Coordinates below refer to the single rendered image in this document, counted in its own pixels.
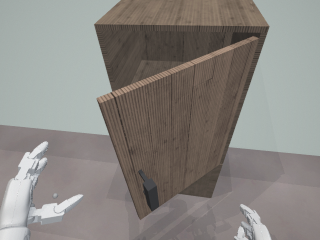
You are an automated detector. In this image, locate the robot left hand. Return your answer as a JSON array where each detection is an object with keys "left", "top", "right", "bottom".
[{"left": 0, "top": 141, "right": 84, "bottom": 230}]

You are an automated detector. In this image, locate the robot right hand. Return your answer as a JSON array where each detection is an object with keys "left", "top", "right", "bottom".
[{"left": 234, "top": 204, "right": 272, "bottom": 240}]

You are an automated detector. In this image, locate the handle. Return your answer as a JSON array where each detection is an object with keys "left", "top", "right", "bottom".
[{"left": 138, "top": 169, "right": 159, "bottom": 211}]

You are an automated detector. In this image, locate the left robot forearm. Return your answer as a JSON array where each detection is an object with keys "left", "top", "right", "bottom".
[{"left": 0, "top": 226, "right": 31, "bottom": 240}]

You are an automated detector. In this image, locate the cupboard door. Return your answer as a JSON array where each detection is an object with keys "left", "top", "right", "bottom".
[{"left": 96, "top": 36, "right": 260, "bottom": 220}]

